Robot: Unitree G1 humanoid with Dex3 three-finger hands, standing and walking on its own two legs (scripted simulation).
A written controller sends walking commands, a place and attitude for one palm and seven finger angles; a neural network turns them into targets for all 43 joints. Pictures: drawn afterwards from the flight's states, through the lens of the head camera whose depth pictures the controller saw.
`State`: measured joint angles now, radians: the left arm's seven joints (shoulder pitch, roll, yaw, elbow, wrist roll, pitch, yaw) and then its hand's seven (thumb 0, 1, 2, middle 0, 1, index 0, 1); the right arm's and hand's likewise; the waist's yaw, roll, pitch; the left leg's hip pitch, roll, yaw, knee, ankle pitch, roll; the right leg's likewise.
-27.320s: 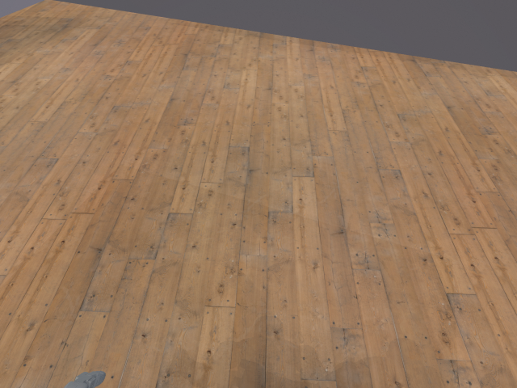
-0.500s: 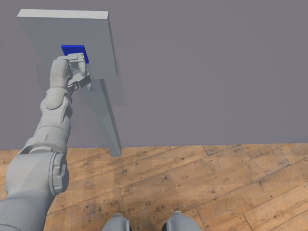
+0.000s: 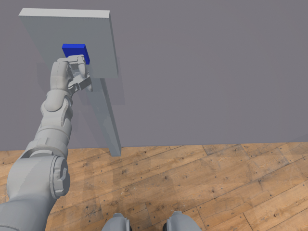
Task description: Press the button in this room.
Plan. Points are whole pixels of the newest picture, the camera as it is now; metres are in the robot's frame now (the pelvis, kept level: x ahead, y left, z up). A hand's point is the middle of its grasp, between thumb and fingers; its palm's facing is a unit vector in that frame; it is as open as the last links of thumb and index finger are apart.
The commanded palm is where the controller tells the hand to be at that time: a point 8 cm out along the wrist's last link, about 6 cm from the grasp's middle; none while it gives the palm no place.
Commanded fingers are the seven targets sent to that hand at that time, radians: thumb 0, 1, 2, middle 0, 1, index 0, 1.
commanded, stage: pull the fist back off the button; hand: left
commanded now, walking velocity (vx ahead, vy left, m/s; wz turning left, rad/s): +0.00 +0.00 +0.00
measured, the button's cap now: (77, 52) +0.54 +0.17 +0.13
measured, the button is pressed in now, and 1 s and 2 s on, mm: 5 0 0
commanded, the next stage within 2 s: draw the hand back to the body in 0.72 s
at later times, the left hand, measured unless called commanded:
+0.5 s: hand (82, 96) +0.43 +0.15 +0.10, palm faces -0.02 -1.00 +0.00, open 3.1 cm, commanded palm +0.39 +0.20 +0.10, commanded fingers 0.00 0.90 0.90 -1.30 -1.50 -1.30 -1.50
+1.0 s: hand (76, 107) +0.38 +0.15 +0.12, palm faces -0.02 -1.00 -0.02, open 3.1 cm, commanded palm +0.34 +0.21 +0.12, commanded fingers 0.00 0.90 0.90 -1.30 -1.50 -1.30 -1.50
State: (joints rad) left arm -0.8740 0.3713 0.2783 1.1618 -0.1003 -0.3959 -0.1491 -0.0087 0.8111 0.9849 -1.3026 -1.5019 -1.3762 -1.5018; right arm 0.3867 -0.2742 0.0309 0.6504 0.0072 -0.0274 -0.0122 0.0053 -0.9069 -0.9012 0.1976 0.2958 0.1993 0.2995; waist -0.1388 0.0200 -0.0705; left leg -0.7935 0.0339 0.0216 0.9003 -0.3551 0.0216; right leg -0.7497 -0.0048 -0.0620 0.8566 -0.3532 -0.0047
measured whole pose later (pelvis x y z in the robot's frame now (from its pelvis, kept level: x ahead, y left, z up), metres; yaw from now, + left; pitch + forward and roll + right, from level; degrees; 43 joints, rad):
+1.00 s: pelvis +0.04 -0.01 +0.02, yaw +0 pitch +6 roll +0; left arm -0.19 0.23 0.17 0.38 -0.23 -0.23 -0.20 0.02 0.90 0.90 -1.30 -1.50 -1.30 -1.50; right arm 0.26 -0.25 0.03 0.56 0.05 -0.03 -0.03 0.01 -0.91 -0.90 0.20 0.30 0.20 0.30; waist -0.02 0.04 -0.08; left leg -0.49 0.03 0.03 0.75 -0.37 0.00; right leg -0.46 0.00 -0.05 0.74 -0.38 -0.02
